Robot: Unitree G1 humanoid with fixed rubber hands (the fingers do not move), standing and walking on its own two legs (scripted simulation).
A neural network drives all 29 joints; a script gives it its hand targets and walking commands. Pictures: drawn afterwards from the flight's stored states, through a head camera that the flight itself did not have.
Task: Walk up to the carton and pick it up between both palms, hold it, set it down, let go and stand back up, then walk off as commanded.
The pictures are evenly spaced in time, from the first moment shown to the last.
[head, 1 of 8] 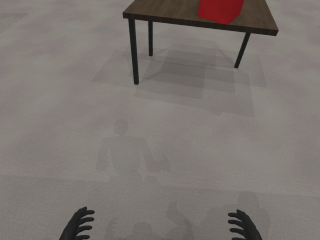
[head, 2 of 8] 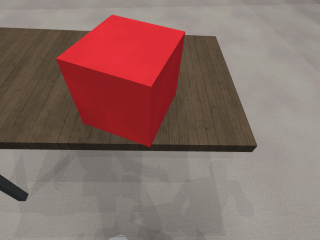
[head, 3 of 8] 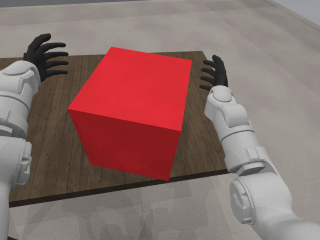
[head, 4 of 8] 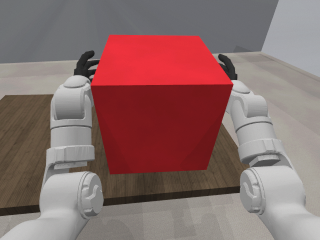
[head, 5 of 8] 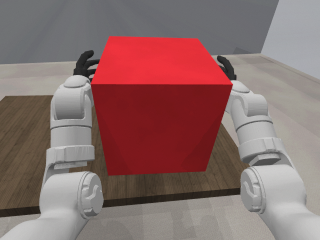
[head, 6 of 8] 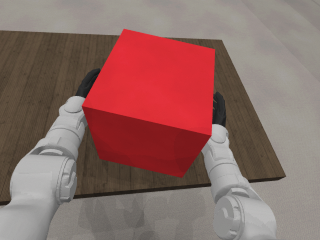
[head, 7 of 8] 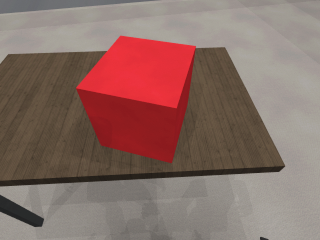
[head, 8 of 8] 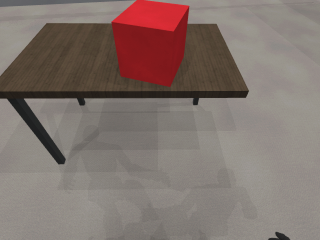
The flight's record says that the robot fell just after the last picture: no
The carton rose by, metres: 0.22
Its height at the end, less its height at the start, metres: +0.00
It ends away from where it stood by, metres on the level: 0.04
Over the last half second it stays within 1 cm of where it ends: yes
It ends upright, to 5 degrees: yes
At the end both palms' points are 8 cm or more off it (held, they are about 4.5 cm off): yes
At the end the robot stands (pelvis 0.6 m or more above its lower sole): yes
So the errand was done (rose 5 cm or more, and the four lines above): yes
